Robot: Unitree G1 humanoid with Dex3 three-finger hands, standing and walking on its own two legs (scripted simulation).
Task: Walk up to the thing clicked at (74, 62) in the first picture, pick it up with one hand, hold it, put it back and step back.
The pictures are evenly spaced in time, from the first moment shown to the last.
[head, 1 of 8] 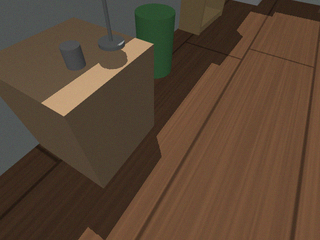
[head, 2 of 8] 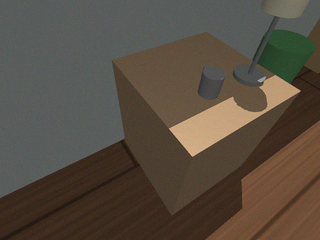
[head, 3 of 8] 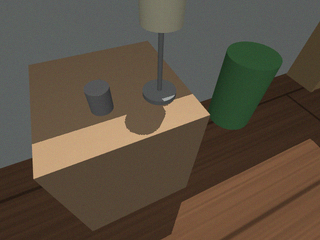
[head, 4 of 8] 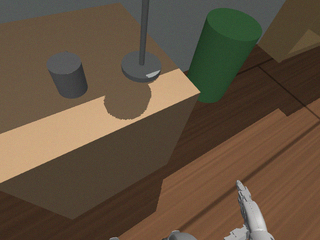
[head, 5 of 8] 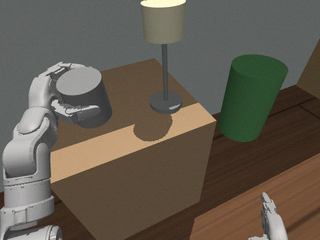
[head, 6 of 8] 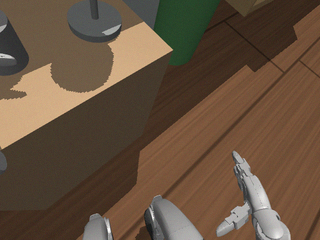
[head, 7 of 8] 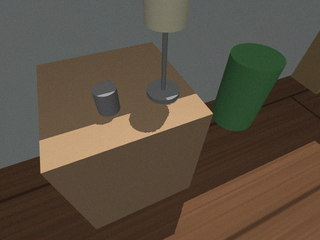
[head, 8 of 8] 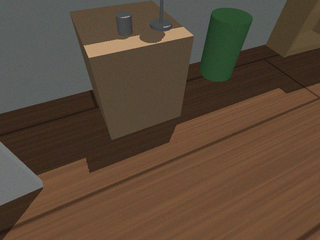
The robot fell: no
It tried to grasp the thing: yes
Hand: left
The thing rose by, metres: 0.26
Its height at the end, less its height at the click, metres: +0.00
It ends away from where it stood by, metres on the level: 0.02
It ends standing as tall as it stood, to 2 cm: yes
